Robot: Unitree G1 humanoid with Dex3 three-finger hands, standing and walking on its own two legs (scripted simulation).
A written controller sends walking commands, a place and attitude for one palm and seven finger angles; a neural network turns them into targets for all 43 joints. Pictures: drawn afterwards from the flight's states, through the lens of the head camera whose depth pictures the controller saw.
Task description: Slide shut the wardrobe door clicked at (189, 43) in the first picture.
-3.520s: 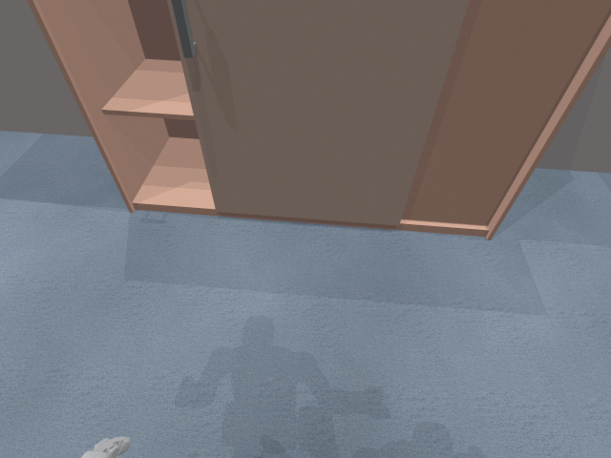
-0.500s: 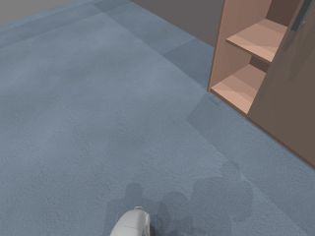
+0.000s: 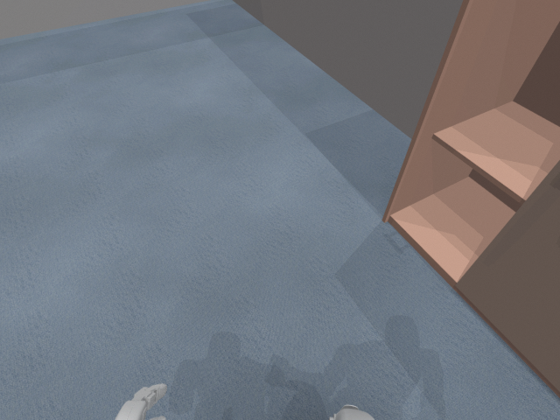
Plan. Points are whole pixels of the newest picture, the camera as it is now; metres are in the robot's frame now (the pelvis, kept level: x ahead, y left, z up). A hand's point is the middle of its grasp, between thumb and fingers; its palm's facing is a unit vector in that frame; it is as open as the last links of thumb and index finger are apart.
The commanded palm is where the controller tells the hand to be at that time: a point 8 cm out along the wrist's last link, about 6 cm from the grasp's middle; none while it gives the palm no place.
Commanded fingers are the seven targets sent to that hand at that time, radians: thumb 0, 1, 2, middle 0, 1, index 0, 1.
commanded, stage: walk to a spot facing it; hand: right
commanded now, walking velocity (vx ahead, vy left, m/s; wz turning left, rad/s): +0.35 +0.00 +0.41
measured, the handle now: out of the picture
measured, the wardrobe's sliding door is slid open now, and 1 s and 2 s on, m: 0.39 0.39 0.39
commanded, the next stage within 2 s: turn to face it in 0.64 s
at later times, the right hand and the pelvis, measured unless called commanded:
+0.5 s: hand (363, 311) +0.34 -0.15 -0.16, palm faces -0.29 +0.94 -0.17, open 7.4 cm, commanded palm none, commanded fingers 0.00 -0.90 -0.90 0.20 0.30 0.20 0.30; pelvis +0.19 +0.00 +0.00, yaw +18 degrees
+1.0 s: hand (304, 251) +0.48 -0.04 -0.16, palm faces -0.31 +0.93 -0.21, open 7.2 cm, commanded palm none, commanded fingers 0.00 -0.90 -0.90 0.20 0.30 0.20 0.30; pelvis +0.36 +0.10 +0.01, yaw +21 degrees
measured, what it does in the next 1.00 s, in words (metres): walks ahead, turning left: right foot, then left foot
